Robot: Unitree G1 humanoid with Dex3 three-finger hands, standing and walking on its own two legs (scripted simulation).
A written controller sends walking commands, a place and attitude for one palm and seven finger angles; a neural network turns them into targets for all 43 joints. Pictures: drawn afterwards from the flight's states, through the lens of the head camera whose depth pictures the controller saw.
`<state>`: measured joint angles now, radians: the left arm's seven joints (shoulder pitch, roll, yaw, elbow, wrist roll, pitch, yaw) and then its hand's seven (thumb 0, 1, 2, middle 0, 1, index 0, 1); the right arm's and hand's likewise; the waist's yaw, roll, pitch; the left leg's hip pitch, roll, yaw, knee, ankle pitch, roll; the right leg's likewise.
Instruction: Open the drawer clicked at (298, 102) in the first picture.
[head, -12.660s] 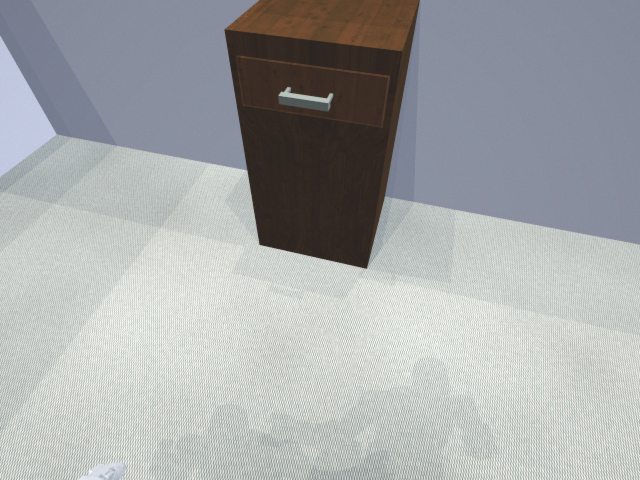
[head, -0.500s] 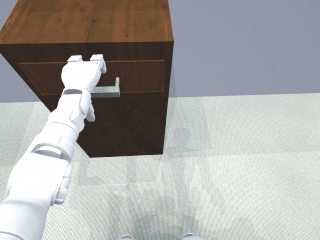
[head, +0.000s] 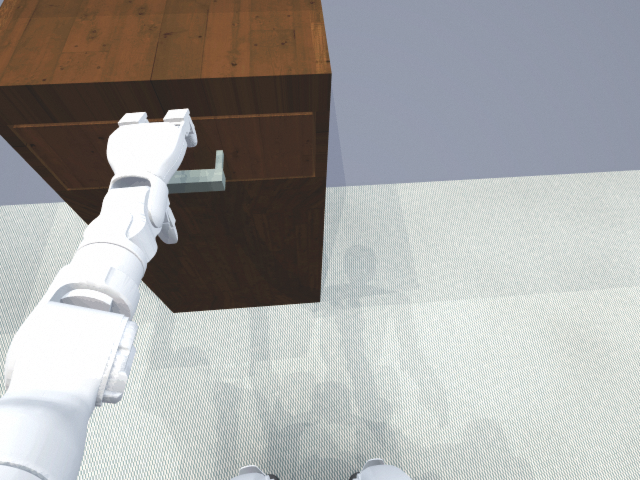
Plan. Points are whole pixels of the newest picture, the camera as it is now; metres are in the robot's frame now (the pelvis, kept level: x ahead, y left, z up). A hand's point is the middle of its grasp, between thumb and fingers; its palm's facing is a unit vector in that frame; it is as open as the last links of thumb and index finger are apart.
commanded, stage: lower the fingers behind the handle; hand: left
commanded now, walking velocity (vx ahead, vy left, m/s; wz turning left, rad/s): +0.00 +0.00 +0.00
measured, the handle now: (178, 170) +0.57 +0.17 -0.02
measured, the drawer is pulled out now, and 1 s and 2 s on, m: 0.00 0.00 0.00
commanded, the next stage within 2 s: close the thumb around the handle in 1.46 s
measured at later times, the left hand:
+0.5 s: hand (172, 193) +0.51 +0.17 +0.00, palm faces -0.09 -0.03 -1.00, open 13.8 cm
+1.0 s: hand (178, 205) +0.51 +0.17 -0.04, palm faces -0.08 -0.04 -1.00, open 13.8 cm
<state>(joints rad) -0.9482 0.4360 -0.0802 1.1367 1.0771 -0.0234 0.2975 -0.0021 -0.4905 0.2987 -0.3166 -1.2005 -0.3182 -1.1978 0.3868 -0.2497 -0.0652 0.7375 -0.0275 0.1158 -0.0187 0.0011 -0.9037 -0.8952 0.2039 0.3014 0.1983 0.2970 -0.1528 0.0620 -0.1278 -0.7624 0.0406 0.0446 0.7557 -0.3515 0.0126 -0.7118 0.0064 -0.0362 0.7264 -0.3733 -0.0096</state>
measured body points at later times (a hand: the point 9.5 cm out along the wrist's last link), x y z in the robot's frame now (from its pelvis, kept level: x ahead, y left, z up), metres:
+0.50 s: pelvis +0.00 +0.00 -0.01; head +0.13 +0.00 +0.42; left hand +0.51 +0.17 +0.05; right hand -0.03 -0.27 -0.14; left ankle -0.01 +0.11 -0.71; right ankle -0.03 -0.12 -0.71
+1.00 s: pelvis -0.01 +0.01 -0.03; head +0.13 +0.01 +0.39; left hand +0.51 +0.17 +0.02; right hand -0.05 -0.26 -0.16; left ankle -0.01 +0.11 -0.71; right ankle -0.03 -0.12 -0.71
